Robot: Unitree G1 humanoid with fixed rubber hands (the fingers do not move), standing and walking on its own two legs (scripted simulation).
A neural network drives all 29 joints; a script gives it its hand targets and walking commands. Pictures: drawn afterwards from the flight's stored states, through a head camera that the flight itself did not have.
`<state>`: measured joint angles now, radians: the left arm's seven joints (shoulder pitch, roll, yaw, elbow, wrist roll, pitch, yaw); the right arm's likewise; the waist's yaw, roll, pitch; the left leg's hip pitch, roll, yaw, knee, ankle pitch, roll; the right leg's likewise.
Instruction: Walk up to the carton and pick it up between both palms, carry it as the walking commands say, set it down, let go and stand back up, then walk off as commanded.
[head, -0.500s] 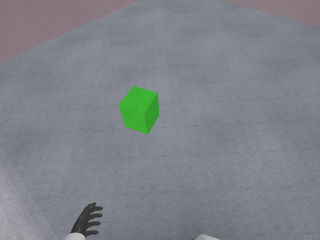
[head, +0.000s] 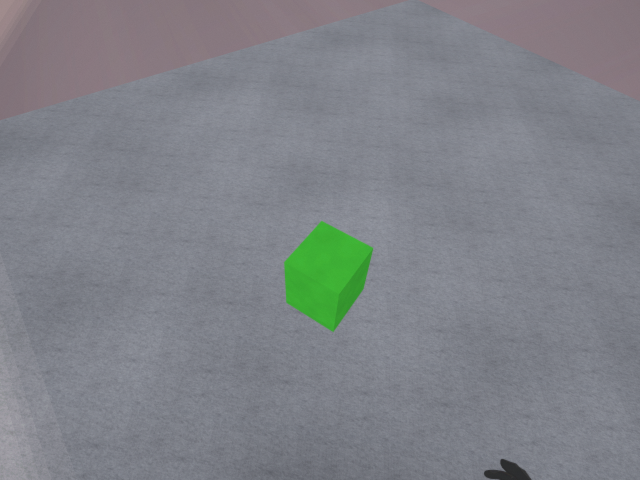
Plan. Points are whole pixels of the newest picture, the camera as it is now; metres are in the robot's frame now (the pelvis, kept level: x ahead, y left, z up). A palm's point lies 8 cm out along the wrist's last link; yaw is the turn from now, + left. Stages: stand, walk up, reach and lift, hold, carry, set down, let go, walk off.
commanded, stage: walk up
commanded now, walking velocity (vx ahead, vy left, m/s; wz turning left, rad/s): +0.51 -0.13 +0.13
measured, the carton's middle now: (327, 276) +0.82 +0.04 -0.64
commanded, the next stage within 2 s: none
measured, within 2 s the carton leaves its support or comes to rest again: neither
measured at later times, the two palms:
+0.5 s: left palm (247, 298) +0.41 +0.17 -0.12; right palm out of the picture +0.16 -0.29 -0.15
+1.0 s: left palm (196, 339) +0.34 +0.25 -0.14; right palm (472, 281) +0.49 -0.22 -0.12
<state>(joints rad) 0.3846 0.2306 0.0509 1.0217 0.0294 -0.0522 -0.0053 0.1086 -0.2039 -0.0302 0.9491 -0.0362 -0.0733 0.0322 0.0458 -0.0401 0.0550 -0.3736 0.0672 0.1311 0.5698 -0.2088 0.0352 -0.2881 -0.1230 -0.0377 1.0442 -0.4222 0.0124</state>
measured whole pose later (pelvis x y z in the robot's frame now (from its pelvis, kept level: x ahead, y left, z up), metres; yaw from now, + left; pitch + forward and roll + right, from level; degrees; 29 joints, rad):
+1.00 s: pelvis +0.39 +0.01 +0.00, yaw +1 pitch +0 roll -1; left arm 0.39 0.20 0.04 1.05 0.03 -0.03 0.00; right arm 0.16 -0.19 -0.04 0.99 -0.03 -0.04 0.02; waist 0.04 -0.01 0.02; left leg -0.30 0.07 0.11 0.50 -0.19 -0.03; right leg -0.21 -0.11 -0.11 0.59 -0.38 0.04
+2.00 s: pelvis +0.43 +0.07 +0.01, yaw -9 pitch +3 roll +4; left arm 0.42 0.28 0.13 0.99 0.05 0.05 0.06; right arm 0.13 -0.29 -0.10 0.77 -0.06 0.11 0.04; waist 0.10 -0.01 0.08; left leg -0.46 0.02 -0.06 0.88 -0.38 -0.06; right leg -0.42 -0.12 0.14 0.46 -0.11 0.08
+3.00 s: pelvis +0.43 +0.20 +0.00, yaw -26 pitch +0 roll -1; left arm 0.33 0.24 0.07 0.99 0.02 0.03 0.01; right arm 0.13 -0.26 -0.04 0.88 -0.01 0.00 -0.05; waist 0.04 -0.03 0.07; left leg -0.30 0.08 0.12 0.59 -0.29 0.02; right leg -0.26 0.10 -0.02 0.89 -0.54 0.00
